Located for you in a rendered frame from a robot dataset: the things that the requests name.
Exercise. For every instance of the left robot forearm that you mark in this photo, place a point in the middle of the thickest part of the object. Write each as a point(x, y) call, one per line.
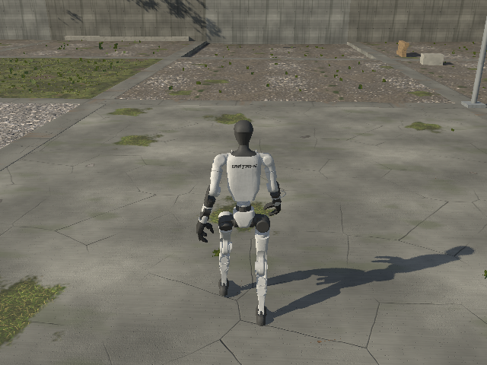
point(207, 207)

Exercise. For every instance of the robot right shin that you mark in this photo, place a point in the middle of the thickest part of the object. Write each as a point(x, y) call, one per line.
point(261, 289)

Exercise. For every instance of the robot left hand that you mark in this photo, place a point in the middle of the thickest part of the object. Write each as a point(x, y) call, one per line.
point(199, 230)

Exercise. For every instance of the robot right hand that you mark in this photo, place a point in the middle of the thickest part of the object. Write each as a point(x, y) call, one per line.
point(270, 205)

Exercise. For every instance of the robot left upper arm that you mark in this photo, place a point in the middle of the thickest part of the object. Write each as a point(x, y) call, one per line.
point(219, 161)

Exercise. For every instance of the right robot forearm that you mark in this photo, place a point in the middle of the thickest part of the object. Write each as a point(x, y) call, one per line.
point(276, 198)

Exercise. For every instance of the robot left foot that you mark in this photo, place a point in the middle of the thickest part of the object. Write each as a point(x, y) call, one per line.
point(223, 289)

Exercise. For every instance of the robot right upper arm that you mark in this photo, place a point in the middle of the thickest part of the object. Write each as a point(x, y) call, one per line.
point(269, 164)

